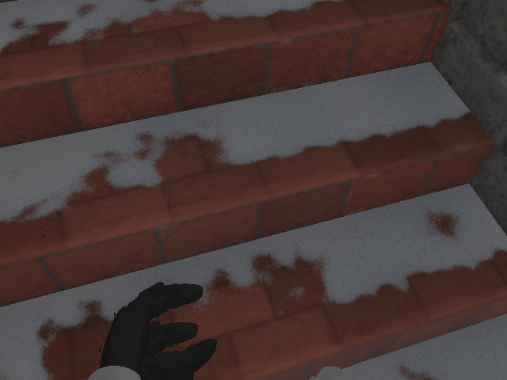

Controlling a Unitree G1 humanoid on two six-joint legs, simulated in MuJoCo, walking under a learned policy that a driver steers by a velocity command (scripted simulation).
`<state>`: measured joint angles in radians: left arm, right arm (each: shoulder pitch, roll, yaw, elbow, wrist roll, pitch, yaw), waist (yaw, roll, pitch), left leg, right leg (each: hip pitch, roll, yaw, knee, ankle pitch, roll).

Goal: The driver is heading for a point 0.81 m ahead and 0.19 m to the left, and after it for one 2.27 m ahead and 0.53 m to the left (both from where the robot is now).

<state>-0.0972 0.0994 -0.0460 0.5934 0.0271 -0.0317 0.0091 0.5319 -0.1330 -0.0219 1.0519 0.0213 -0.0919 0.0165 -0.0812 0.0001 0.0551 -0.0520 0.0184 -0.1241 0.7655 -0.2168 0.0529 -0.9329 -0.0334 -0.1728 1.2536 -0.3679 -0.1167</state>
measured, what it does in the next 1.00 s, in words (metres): climbs, turning left: left foot 0.15 m higher, then right foot 0.15 m higher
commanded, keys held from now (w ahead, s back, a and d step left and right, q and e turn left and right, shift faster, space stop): w+q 0.88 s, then no key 0.12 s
